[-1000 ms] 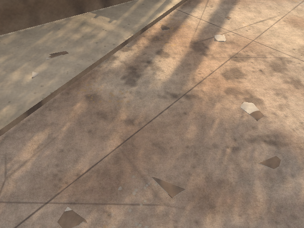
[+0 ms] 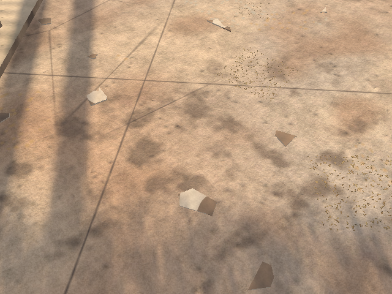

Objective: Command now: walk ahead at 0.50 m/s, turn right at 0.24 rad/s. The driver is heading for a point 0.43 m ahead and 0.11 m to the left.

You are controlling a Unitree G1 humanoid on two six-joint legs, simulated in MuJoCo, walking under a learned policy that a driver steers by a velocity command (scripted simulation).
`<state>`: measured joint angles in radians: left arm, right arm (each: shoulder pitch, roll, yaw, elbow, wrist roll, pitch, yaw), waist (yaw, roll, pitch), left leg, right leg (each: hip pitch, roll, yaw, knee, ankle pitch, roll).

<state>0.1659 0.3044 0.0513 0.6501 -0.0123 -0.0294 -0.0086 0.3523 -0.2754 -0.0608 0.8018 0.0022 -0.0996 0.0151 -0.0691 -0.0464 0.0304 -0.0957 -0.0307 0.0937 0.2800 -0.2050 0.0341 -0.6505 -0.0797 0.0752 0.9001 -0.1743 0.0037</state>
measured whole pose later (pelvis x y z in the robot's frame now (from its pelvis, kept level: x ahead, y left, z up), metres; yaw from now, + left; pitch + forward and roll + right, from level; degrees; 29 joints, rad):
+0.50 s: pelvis +0.27 -0.05 +0.00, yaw +8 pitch +0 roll -2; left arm 0.32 0.27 0.07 0.81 0.02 -0.09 -0.01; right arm 0.19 -0.31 -0.06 0.76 0.02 -0.03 0.01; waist 0.05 0.05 0.03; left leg -0.67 0.11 -0.07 0.92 -0.09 -0.02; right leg -0.05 0.02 -0.17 0.26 -0.21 -0.04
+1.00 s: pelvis +0.42 +0.00 -0.02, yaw +12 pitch +0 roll +1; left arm 0.17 0.27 0.04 0.87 0.01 0.03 0.04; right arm 0.12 -0.22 -0.03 0.81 -0.02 -0.01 0.01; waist 0.00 -0.02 0.04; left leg -0.35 -0.06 0.03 0.48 -0.13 0.05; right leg -0.33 -0.07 0.04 0.61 -0.27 0.04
